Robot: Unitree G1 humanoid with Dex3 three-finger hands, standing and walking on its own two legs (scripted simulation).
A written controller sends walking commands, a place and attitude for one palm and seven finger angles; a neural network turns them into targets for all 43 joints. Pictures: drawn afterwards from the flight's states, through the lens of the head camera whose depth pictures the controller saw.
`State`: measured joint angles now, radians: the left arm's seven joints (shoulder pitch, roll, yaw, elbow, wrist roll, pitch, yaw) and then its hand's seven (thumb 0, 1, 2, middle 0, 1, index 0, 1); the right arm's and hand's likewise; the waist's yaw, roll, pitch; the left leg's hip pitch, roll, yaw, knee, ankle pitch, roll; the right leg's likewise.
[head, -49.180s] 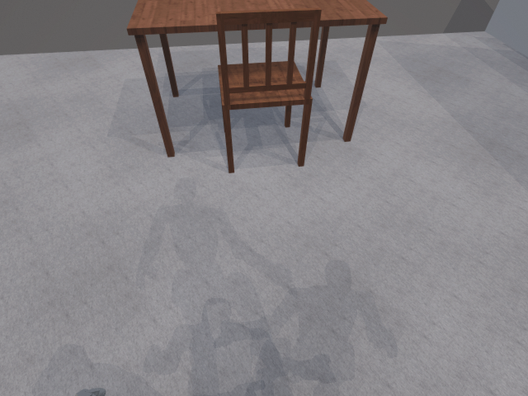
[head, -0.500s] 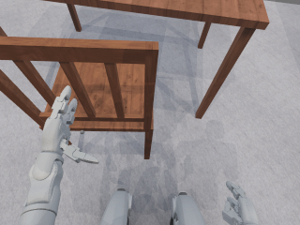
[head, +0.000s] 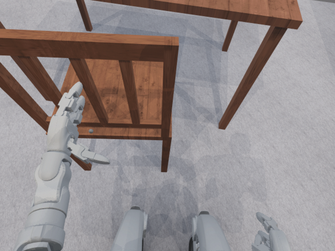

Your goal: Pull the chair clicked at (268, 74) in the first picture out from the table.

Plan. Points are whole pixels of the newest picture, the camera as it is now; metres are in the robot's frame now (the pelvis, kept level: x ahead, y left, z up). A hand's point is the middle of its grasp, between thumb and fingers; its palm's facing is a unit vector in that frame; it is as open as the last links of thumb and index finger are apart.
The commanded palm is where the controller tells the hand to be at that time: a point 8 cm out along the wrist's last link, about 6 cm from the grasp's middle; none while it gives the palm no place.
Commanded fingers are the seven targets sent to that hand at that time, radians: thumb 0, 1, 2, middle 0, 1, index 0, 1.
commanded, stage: aim the fingers beside a spindle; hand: left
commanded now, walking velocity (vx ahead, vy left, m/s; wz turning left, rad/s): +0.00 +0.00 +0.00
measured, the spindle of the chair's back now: (92, 94) +0.49 +0.22 +0.02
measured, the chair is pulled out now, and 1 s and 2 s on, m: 0.17 0.17 0.17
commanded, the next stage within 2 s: push the fingers through the gap in 1.86 s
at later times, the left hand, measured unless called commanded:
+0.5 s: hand (91, 132) +0.37 +0.19 +0.04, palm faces +0.02 -1.00 -0.04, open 16.8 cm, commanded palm +0.34 +0.24 +0.04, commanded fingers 0.00 -0.50 0.30 -0.06 -0.08 -0.06 -0.08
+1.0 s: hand (87, 142) +0.34 +0.19 +0.04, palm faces +0.02 -1.00 -0.05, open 16.9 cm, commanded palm +0.33 +0.24 +0.04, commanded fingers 0.00 -0.50 0.30 -0.06 -0.08 -0.06 -0.08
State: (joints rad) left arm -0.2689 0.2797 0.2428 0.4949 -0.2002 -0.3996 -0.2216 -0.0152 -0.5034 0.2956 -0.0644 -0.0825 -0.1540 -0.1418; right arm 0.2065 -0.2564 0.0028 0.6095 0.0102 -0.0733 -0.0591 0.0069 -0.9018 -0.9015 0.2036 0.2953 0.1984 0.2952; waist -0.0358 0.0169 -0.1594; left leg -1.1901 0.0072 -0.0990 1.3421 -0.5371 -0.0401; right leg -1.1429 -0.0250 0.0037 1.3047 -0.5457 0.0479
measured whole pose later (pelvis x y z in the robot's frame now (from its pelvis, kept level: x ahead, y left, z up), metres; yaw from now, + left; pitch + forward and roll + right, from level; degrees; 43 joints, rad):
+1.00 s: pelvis +0.02 +0.00 +0.01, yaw -1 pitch +22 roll -2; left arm -0.03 0.26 0.24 0.30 -0.23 -0.39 -0.23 -0.01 -0.50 0.30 -0.07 -0.08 -0.06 -0.08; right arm 0.18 -0.24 0.00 0.55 0.01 -0.07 -0.04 0.01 -0.90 -0.90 0.20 0.30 0.20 0.30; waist -0.03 0.02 -0.17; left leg -1.14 0.02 -0.09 1.32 -0.57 -0.04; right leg -1.10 -0.02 0.01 1.28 -0.57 0.05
